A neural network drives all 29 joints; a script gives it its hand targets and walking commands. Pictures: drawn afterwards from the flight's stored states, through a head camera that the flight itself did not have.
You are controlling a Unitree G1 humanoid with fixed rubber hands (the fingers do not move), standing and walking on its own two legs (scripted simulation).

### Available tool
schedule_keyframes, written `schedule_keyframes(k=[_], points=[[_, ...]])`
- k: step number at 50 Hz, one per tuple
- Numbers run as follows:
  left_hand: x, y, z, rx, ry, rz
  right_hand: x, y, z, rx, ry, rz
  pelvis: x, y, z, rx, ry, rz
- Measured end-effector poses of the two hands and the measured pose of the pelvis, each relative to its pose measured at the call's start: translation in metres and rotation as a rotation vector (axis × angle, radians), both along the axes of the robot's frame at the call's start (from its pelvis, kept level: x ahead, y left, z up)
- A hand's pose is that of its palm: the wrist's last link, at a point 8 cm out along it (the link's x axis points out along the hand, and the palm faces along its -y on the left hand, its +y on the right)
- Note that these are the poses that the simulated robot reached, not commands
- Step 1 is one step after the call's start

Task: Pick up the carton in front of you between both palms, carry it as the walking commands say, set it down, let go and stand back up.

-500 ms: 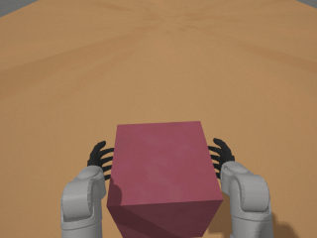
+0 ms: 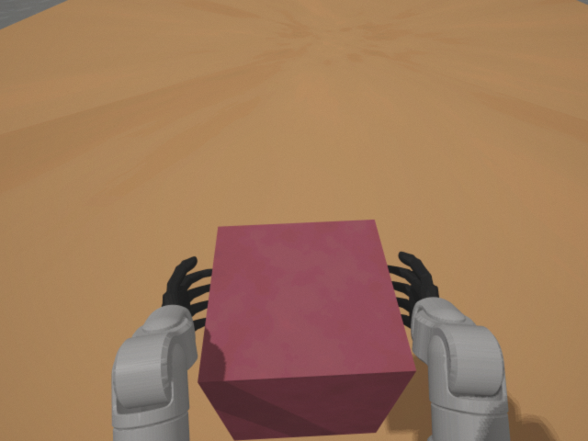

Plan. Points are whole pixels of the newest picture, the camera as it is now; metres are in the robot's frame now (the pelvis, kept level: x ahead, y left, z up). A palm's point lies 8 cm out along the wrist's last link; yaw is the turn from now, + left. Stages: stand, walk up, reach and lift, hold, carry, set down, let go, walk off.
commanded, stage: carry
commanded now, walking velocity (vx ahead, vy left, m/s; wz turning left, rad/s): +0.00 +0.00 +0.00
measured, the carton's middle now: (301, 335) +0.27 +0.00 +0.02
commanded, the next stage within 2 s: hold in 1.58 s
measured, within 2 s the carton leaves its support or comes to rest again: neither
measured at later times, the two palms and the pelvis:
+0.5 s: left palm (191, 302) +0.29 +0.15 +0.08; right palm (416, 307) +0.28 -0.15 +0.08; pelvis +0.03 +0.01 -0.01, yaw -2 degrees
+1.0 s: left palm (196, 336) +0.26 +0.15 +0.04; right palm (419, 340) +0.25 -0.15 +0.04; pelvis -0.01 +0.00 +0.00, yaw -2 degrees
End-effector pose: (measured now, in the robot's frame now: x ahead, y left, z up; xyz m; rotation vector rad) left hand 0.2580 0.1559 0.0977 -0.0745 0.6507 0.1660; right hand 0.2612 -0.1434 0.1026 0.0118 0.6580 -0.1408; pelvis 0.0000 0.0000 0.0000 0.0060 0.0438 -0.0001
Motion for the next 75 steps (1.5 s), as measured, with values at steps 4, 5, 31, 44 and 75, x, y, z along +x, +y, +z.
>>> schedule_keyframes(k=[4, 5, 31, 44, 75], points=[[0.024, 0.001, -0.004, -0.002, 0.031, -0.011, 0.021, 0.001, -0.004, 0.004, 0.031, -0.014, 0.021, 0.005, -0.001, 0.005, 0.013, -0.011], [0.029, 0.001, -0.006, 0.000, 0.041, -0.015, 0.024, 0.001, -0.006, 0.007, 0.041, -0.019, 0.025, 0.006, -0.002, 0.005, 0.016, -0.013], [0.022, -0.005, -0.027, 0.040, 0.078, -0.057, 0.009, -0.005, -0.034, 0.007, 0.078, -0.028, 0.021, 0.006, -0.004, 0.000, -0.002, -0.028], [0.006, -0.009, -0.043, 0.076, 0.059, -0.082, -0.007, -0.008, -0.049, -0.027, 0.060, -0.006, -0.003, 0.003, -0.001, -0.006, -0.014, -0.026], [0.010, -0.018, -0.060, 0.097, 0.013, -0.098, -0.003, -0.017, -0.066, -0.051, 0.015, 0.007, -0.019, -0.004, -0.002, -0.008, -0.012, -0.029]])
